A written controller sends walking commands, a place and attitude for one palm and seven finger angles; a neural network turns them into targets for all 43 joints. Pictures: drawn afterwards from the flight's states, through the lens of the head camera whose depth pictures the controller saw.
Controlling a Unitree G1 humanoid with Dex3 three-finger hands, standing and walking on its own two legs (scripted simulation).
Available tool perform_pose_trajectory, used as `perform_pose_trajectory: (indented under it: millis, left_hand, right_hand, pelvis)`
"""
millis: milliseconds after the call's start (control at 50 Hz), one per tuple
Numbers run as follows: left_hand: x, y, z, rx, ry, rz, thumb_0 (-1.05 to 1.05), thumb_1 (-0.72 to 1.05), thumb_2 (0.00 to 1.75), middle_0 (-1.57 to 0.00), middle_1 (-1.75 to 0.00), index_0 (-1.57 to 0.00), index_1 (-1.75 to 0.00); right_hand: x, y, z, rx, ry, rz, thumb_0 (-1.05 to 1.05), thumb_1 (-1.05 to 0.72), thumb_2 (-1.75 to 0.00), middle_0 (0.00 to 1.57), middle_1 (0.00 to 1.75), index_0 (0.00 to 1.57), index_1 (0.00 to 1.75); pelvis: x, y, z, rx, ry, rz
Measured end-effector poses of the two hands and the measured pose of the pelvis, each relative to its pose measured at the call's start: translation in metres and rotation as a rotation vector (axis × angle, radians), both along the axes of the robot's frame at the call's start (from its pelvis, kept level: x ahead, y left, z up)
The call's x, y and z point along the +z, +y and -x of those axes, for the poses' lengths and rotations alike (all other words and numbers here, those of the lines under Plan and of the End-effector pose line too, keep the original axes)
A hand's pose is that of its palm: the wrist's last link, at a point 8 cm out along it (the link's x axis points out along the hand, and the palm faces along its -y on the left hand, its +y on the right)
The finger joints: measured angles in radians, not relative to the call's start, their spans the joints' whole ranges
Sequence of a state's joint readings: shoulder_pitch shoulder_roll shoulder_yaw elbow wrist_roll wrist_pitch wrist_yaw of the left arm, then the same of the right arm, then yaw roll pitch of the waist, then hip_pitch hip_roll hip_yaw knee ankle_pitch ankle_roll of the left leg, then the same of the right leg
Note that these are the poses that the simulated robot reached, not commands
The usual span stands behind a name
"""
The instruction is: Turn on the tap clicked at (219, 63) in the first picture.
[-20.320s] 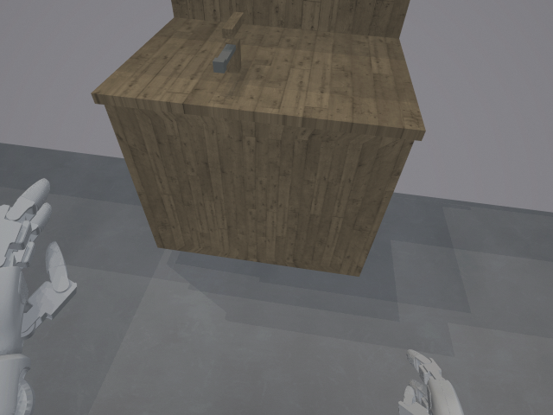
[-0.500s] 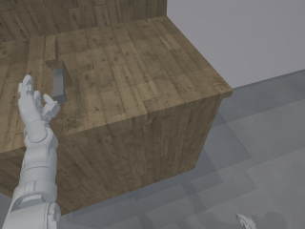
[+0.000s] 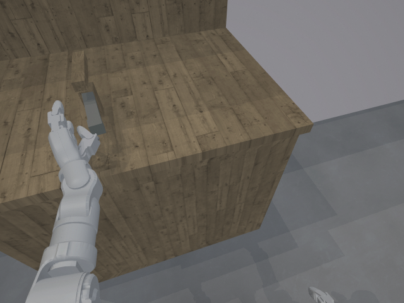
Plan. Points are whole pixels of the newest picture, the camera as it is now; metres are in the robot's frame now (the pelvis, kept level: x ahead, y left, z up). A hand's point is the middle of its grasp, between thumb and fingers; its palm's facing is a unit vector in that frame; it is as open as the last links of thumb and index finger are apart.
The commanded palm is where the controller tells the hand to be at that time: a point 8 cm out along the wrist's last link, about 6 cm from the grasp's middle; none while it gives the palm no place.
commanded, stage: push the lever round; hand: left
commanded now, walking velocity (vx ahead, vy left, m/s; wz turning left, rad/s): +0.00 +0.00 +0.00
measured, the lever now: (96, 126) +0.43 +0.25 +0.12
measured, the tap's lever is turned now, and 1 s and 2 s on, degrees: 7 38 65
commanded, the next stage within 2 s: none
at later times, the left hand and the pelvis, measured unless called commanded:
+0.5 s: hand (119, 131) +0.42 +0.20 +0.12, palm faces +0.68 -0.73 -0.07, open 7.5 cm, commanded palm +0.38 +0.23 +0.12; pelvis -0.01 -0.01 +0.00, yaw +1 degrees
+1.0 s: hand (135, 121) +0.45 +0.18 +0.11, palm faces +0.75 -0.66 -0.09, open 7.7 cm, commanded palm +0.41 +0.20 +0.12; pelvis -0.02 -0.02 -0.01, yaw +0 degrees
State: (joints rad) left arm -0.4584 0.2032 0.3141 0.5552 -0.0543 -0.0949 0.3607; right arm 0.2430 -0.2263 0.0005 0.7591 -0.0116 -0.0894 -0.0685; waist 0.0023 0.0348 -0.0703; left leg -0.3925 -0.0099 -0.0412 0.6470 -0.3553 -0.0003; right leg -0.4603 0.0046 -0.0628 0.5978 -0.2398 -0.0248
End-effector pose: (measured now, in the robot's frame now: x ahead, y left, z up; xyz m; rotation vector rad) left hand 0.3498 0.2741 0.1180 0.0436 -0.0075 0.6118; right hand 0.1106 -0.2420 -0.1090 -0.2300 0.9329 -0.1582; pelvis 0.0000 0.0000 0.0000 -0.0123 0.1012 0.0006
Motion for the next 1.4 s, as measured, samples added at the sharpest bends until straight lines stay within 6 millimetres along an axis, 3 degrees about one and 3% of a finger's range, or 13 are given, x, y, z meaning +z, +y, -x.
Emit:
perform_pose_trajectory:
  millis: [340, 580, 880, 1400]
  left_hand:
    - [0.002, -0.029, -0.008, 0.094, 0.024, -0.005, 0.03, 0.96, 0.92, -0.16, -0.15, -0.15, -0.15]
    - [0.003, -0.057, -0.024, 0.152, 0.044, -0.004, 0.02, 0.96, 0.93, -0.16, -0.15, -0.15, -0.15]
    - [0.002, -0.073, -0.042, 0.223, 0.067, 0.002, 0.0, 0.92, 0.92, -0.16, -0.15, -0.15, -0.15]
    - [0.002, -0.1, -0.083, 0.301, 0.132, 0.006, -0.01, 0.95, 0.94, -0.16, -0.15, -0.15, -0.15]
  right_hand:
    - [-0.005, -0.001, 0.001, 0.021, 0.007, -0.004, 0.01, -0.9, -0.9, 0.2, 0.3, 0.2, 0.3]
    - [-0.014, -0.015, 0.023, -0.005, 0.066, -0.002, 0.01, -0.9, -0.9, 0.2, 0.3, 0.2, 0.3]
    - [-0.019, -0.033, 0.055, -0.055, 0.144, 0.017, 0.01, -0.9, -0.9, 0.2, 0.3, 0.2, 0.3]
    - [-0.033, -0.014, 0.077, -0.04, 0.258, -0.038, 0.0, -0.9, -0.9, 0.2, 0.3, 0.2, 0.3]
  pelvis:
    - [-0.003, -0.006, 0.01, 0.01, 0.012, -0.005]
    - [-0.005, -0.015, 0.013, 0.005, 0.032, -0.012]
    - [-0.008, -0.02, 0.017, -0.003, 0.061, -0.013]
    - [-0.015, -0.011, 0.007, -0.01, 0.139, -0.009]
